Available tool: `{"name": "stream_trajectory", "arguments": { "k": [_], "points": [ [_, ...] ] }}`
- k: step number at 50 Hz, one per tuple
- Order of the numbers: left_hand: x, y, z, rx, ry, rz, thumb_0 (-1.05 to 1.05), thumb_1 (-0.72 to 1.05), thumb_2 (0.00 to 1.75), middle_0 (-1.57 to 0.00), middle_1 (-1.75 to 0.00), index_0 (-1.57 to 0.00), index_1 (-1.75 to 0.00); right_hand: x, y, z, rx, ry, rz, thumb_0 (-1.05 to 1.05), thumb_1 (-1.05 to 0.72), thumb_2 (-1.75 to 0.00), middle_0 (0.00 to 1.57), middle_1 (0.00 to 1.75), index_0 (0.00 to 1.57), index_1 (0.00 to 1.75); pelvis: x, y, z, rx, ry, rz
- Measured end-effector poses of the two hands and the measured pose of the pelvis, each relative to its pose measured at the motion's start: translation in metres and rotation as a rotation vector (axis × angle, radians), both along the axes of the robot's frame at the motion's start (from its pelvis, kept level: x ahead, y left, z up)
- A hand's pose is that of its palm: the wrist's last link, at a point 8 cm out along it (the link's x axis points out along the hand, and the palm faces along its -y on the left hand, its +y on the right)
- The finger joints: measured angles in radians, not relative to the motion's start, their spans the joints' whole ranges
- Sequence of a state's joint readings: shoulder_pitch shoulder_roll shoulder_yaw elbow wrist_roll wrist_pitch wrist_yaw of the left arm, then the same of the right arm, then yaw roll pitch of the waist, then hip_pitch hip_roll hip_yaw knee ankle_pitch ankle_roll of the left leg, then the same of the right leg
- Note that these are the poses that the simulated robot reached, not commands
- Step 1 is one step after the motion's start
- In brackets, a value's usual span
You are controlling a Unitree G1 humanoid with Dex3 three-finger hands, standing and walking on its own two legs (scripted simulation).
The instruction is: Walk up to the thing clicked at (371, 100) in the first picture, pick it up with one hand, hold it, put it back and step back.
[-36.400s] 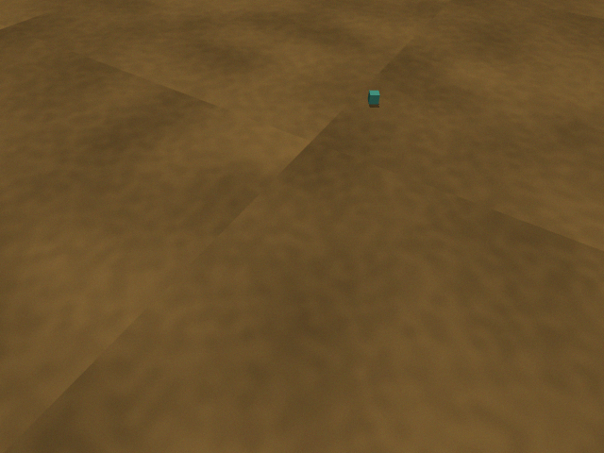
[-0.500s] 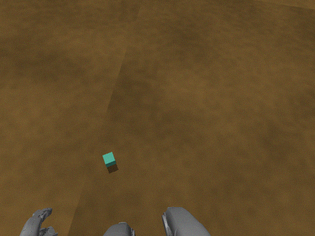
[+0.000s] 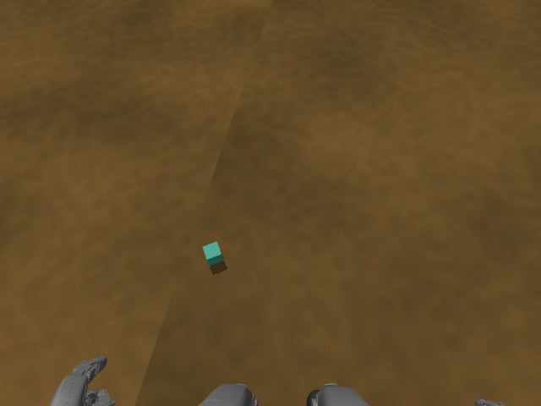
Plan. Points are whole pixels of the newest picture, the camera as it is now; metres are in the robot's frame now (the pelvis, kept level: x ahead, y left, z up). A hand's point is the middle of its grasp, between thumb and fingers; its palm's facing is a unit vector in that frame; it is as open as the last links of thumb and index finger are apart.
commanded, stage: step back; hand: left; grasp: from above
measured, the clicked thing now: (213, 253) +0.68 +0.26 -0.73
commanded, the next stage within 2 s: none
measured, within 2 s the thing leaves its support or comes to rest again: neither
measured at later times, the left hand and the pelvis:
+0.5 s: hand out of the picture -0.10 +0.27 -0.16, palm faces -0.03 -0.91 -0.40, open 7.4 cm; pelvis -0.17 -0.02 -0.01, yaw -3 degrees
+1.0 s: hand out of the picture -0.22 +0.25 -0.15, palm faces +0.06 -0.92 -0.38, open 7.3 cm; pelvis -0.34 -0.02 +0.00, yaw +5 degrees
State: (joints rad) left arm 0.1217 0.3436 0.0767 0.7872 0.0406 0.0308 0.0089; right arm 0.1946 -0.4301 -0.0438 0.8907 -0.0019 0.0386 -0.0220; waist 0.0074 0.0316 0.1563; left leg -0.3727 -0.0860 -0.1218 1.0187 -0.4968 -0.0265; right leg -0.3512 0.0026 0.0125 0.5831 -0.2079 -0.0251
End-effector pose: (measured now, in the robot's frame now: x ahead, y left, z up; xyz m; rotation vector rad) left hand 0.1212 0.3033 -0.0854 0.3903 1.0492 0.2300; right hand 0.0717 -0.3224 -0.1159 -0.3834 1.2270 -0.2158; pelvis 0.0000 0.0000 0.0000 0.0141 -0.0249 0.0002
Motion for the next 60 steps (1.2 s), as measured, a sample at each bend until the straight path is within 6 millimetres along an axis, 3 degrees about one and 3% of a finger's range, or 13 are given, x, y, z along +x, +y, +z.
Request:
{"name": "stream_trajectory", "arguments": {
  "k": [6, 13, 20, 26, 29, 32, 37, 43, 47, 50, 54, 60],
  "points": [
    [-0.041, 0.017, -0.026, -0.038, -0.024, 0.026, 0.00, 0.90, 0.90, -0.20, -0.30, -0.21, -0.30, -0.037, 0.017, 0.000, -0.029, 0.028, 0.050, 0.00, -0.90, -0.90, 0.20, 0.30, 0.20, 0.30, -0.045, 0.010, -0.013, 0.008, -0.025, 0.048],
    [-0.113, 0.020, -0.030, -0.083, 0.072, 0.083, 0.00, 0.90, 0.90, -0.20, -0.30, -0.21, -0.30, -0.073, 0.030, 0.027, -0.033, 0.000, 0.073, 0.01, -0.90, -0.90, 0.20, 0.30, 0.20, 0.30, -0.083, 0.012, 0.004, -0.046, -0.018, 0.043],
    [-0.186, 0.020, -0.035, -0.044, 0.159, 0.083, 0.00, 0.90, 0.90, -0.20, -0.30, -0.21, -0.30, -0.079, 0.019, 0.034, -0.039, -0.126, 0.078, 0.00, -0.90, -0.90, 0.20, 0.30, 0.20, 0.30, -0.128, 0.000, 0.001, -0.036, -0.009, -0.011],
    [-0.234, -0.001, -0.038, -0.006, 0.178, 0.044, 0.00, 0.91, 0.90, -0.20, -0.30, -0.20, -0.30, -0.107, -0.006, 0.011, -0.006, -0.201, 0.071, 0.00, -0.90, -0.90, 0.20, 0.30, 0.20, 0.30, -0.181, -0.019, -0.016, -0.030, -0.033, -0.056],
    [-0.262, -0.016, -0.028, -0.009, 0.165, 0.043, 0.00, 0.91, 0.90, -0.20, -0.30, -0.21, -0.30, -0.136, -0.015, 0.001, 0.017, -0.182, 0.039, 0.00, -0.90, -0.90, 0.20, 0.30, 0.20, 0.30, -0.203, -0.026, -0.015, -0.051, -0.051, -0.024],
    [-0.285, -0.022, -0.013, -0.001, 0.159, 0.055, 0.00, 0.90, 0.90, -0.20, -0.30, -0.21, -0.30, -0.171, -0.018, 0.002, 0.042, -0.129, 0.017, 0.00, -0.90, -0.90, 0.20, 0.30, 0.20, 0.30, -0.218, -0.031, -0.004, 0.016, -0.036, -0.042],
    [-0.297, -0.021, 0.002, 0.027, 0.116, 0.057, 0.00, 0.90, 0.90, -0.21, -0.30, -0.21, -0.30, -0.235, -0.026, -0.002, 0.032, -0.029, 0.011, 0.00, -0.90, -0.90, 0.20, 0.30, 0.20, 0.30, -0.246, -0.032, 0.002, 0.022, 0.002, -0.002],
    [-0.305, -0.008, -0.008, 0.034, 0.004, 0.053, 0.00, 0.90, 0.90, -0.20, -0.30, -0.21, -0.30, -0.300, -0.020, -0.011, -0.003, 0.092, 0.055, 0.01, -0.90, -0.90, 0.20, 0.30, 0.20, 0.30, -0.291, -0.028, -0.010, -0.003, 0.003, 0.078],
    [-0.328, -0.005, -0.023, -0.005, -0.007, 0.067, 0.00, 0.90, 0.90, -0.20, -0.30, -0.21, -0.30, -0.330, -0.007, -0.006, -0.001, 0.095, 0.061, 0.01, -0.90, -0.90, 0.20, 0.30, 0.20, 0.30, -0.323, -0.024, -0.012, 0.039, -0.032, 0.070],
    [-0.353, -0.012, -0.023, -0.040, 0.030, 0.078, 0.00, 0.90, 0.90, -0.20, -0.30, -0.21, -0.30, -0.343, -0.005, 0.006, 0.000, 0.064, 0.069, 0.01, -0.90, -0.90, 0.20, 0.30, 0.20, 0.30, -0.339, -0.024, -0.004, -0.016, -0.031, 0.082],
    [-0.388, -0.019, -0.022, -0.061, 0.049, 0.084, 0.00, 0.90, 0.90, -0.20, -0.30, -0.21, -0.30, -0.346, -0.009, 0.017, -0.010, -0.009, 0.083, 0.01, -0.90, -0.90, 0.20, 0.30, 0.20, 0.30, -0.361, -0.030, 0.001, -0.026, -0.009, 0.058],
    [-0.449, -0.033, -0.029, -0.036, 0.115, 0.068, 0.00, 0.90, 0.90, -0.20, -0.30, -0.21, -0.30, -0.344, -0.028, 0.011, 0.008, -0.134, 0.082, 0.00, -0.90, -0.90, 0.20, 0.30, 0.20, 0.30, -0.393, -0.043, -0.008, -0.029, -0.019, 0.005]
  ]
}}
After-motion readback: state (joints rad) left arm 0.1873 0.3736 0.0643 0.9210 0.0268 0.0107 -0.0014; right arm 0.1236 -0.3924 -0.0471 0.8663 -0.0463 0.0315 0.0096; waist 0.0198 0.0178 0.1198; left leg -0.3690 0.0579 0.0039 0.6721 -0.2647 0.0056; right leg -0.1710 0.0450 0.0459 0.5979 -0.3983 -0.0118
